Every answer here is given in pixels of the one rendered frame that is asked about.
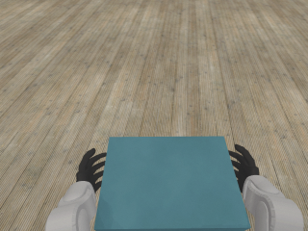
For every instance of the right robot hand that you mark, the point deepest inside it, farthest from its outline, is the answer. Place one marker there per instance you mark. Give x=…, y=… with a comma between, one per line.
x=246, y=165

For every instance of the right robot forearm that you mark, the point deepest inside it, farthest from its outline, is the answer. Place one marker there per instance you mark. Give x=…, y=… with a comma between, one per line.
x=271, y=209

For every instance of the carton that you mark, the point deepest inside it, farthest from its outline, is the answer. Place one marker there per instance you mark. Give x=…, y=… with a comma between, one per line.
x=169, y=184

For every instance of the left robot forearm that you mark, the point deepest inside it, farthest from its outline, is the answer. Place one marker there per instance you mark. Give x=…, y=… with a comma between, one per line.
x=75, y=209

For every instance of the left robot hand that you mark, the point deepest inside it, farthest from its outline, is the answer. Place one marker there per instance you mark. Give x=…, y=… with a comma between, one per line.
x=86, y=169

